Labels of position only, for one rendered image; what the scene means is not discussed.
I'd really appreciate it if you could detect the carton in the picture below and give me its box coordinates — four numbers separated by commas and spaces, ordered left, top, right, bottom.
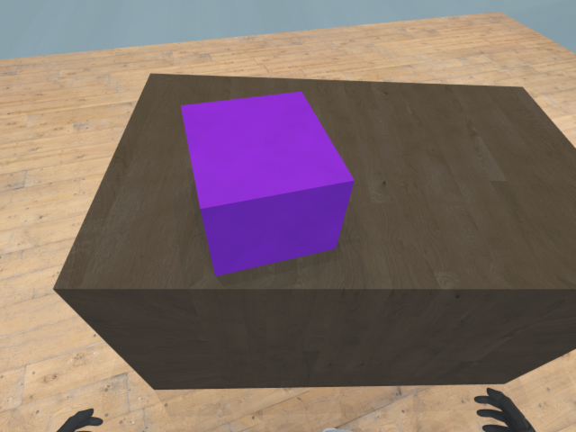
181, 92, 355, 276

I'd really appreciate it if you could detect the pedestal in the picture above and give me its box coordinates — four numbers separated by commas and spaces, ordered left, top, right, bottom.
53, 73, 576, 390

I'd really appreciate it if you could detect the left robot hand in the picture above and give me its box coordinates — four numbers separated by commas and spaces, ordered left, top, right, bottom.
57, 409, 103, 432

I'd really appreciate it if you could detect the right robot hand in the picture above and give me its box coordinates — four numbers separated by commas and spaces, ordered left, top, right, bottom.
474, 388, 536, 432

